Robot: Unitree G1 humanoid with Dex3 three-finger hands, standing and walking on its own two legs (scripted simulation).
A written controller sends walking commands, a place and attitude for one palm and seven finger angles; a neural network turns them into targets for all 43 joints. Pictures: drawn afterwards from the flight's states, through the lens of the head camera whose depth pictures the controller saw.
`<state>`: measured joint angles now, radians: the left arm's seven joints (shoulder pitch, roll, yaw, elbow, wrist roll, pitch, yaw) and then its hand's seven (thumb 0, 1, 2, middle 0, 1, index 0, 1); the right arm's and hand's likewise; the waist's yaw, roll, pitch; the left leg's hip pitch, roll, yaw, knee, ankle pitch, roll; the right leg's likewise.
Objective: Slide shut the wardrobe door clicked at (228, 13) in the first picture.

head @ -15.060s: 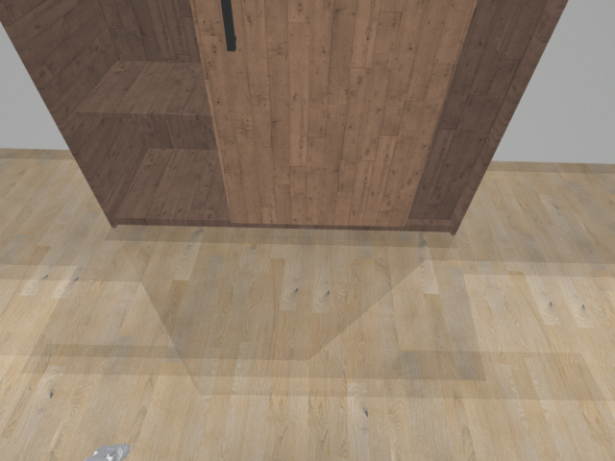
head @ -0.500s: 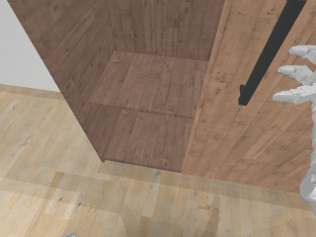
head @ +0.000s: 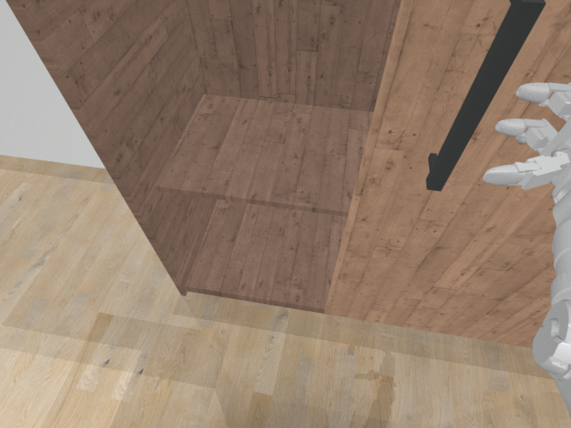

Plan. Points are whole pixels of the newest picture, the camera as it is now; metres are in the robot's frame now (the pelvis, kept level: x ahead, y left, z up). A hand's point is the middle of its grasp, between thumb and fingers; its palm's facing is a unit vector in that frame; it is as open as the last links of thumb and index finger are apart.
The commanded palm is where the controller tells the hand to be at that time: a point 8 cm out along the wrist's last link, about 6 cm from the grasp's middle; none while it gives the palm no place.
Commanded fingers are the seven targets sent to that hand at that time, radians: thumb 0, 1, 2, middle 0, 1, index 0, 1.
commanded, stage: feel for the door with the fingertips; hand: right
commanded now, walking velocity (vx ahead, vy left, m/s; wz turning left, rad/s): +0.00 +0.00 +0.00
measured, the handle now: (467, 104) +0.52 -0.15 +0.19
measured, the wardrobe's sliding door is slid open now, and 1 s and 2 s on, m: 0.52 0.52 0.52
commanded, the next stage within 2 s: slide the fingers in behind the handle in 0.64 s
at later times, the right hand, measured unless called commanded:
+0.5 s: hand (511, 140) +0.48 -0.21 +0.17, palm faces +0.06 +1.00 -0.02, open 13.9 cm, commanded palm +0.47 -0.24 +0.17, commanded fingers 0.00 0.50 -0.30 0.30 1.20 0.30 1.20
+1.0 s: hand (513, 139) +0.48 -0.21 +0.17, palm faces +0.06 +1.00 -0.02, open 13.7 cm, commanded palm +0.46 -0.24 +0.17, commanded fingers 0.00 0.50 -0.30 0.30 1.20 0.30 1.20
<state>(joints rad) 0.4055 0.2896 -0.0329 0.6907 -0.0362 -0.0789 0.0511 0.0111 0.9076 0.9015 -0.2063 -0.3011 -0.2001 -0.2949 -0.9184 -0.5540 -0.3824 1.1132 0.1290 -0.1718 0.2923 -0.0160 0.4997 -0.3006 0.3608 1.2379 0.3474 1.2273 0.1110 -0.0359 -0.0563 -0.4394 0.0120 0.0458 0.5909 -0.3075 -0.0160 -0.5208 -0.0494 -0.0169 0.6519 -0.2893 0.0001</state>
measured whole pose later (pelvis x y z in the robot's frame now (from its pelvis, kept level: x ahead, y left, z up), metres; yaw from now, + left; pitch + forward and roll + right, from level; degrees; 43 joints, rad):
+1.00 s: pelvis -0.01 +0.01 +0.00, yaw -1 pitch +9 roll +2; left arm 0.42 0.30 -0.03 0.74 -0.03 -0.13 0.04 0.01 0.91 0.90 -0.21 -0.30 -0.20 -0.29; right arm -0.99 -0.54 -0.32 1.16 0.14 -0.19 0.26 -0.02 0.50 -0.30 0.34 1.26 0.33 1.25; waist 0.11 -0.04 -0.04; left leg -0.46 0.01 0.07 0.61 -0.31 -0.01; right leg -0.55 -0.05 0.01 0.67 -0.28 0.01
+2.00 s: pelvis +0.00 +0.01 +0.00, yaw -2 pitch +8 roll +1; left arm 0.36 0.27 -0.03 0.74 -0.03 -0.16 0.01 0.01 0.91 0.90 -0.21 -0.30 -0.20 -0.29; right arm -0.93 -0.36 -0.21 1.04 0.15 -0.16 0.12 -0.02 0.50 -0.30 0.28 1.26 0.30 1.22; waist 0.06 -0.05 -0.04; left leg -0.42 0.02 0.08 0.62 -0.34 0.00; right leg -0.50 -0.04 0.02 0.66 -0.29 0.01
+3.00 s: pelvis +0.00 +0.01 +0.00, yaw +1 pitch +8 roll +1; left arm 0.38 0.28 -0.04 0.66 -0.04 -0.06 0.05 0.01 0.91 0.90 -0.21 -0.30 -0.20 -0.29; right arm -0.89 -0.48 -0.41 1.09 0.08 -0.18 0.27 -0.02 0.50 -0.30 0.46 1.23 0.41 1.22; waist 0.13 -0.04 -0.06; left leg -0.42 0.00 0.02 0.60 -0.31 -0.01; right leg -0.48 -0.06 -0.04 0.63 -0.28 0.01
